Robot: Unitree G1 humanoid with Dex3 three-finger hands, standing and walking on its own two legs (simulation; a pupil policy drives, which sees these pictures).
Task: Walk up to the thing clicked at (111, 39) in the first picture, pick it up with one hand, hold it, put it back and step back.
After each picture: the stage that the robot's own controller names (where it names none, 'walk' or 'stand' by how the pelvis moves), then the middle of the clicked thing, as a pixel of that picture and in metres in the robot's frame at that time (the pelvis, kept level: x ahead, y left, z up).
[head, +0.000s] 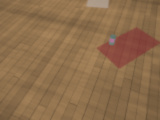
stand; (112, 39) +1.42 -0.37 -0.72
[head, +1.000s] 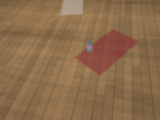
walk; (89, 46) +1.34 +0.02 -0.69
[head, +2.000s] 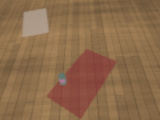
walk; (62, 79) +0.85 +0.26 -0.71
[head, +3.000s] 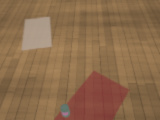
walk; (65, 110) +0.53 +0.19 -0.70
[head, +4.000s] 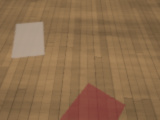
stand; out of the picture +0.41 +0.17 -0.71
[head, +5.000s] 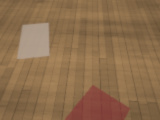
stand; out of the picture +0.39 +0.17 -0.71
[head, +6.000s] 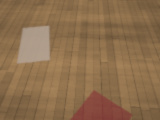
stand; out of the picture +0.34 +0.18 -0.72
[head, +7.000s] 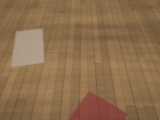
stand; out of the picture +0.34 +0.19 -0.73
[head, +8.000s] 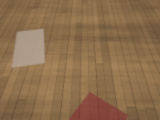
stand; out of the picture +0.33 +0.20 -0.73
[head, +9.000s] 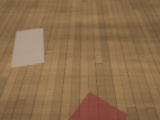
stand; out of the picture +0.32 +0.20 -0.73
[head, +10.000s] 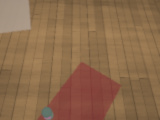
go down; (47, 113) +0.36 +0.20 -0.62
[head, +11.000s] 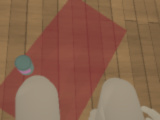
go down; (25, 65) +0.40 +0.26 -0.30
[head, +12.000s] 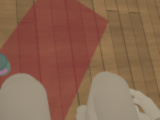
close in; out of the picture +0.38 +0.28 -0.27
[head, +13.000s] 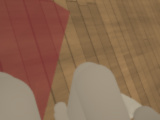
close; out of the picture +0.36 +0.30 -0.21
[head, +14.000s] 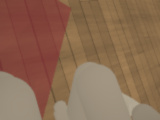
lift; out of the picture +0.34 +0.30 -0.21
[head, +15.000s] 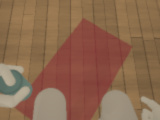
lift; (16, 86) +0.30 +0.23 -0.03
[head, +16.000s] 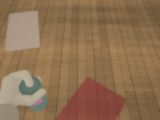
hold; (34, 94) +0.31 +0.18 -0.01
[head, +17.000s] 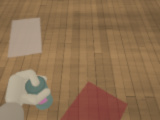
hold; (40, 93) +0.32 +0.17 -0.01
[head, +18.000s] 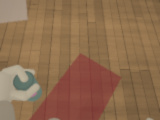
crouch; (28, 87) +0.34 +0.19 -0.07
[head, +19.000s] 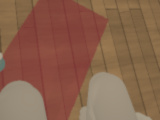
lower; out of the picture +0.41 +0.27 -0.14
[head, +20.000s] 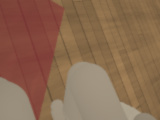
lower; out of the picture +0.37 +0.31 -0.22
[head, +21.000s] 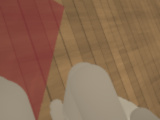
lower; out of the picture +0.37 +0.32 -0.22
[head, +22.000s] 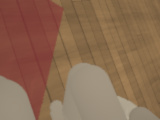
lower; out of the picture +0.36 +0.32 -0.22
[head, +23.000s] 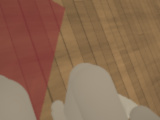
lower; out of the picture +0.36 +0.32 -0.21
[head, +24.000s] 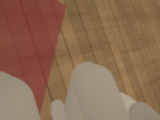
open; out of the picture +0.34 +0.31 -0.22
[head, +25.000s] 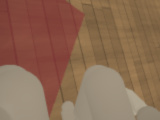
stand; out of the picture +0.35 +0.30 -0.23
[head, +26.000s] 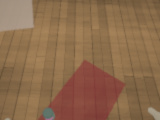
stand; (49, 114) +0.35 +0.20 -0.58
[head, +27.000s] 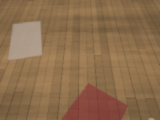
stand; out of the picture +0.34 +0.20 -0.66
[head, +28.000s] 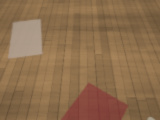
stand; out of the picture +0.33 +0.20 -0.67
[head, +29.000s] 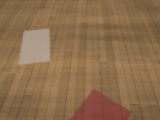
stand; out of the picture +0.36 +0.19 -0.72
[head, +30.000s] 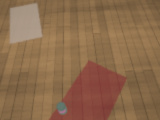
walk; (61, 108) +0.44 +0.20 -0.69
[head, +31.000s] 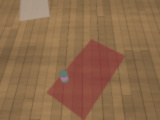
walk; (64, 76) +0.70 +0.17 -0.70
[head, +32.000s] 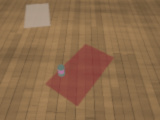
stand; (61, 70) +0.96 +0.19 -0.71
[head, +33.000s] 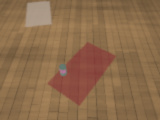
stand; (63, 69) +0.94 +0.19 -0.72
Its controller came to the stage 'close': yes
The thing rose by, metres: 0.68
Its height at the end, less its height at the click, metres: +0.00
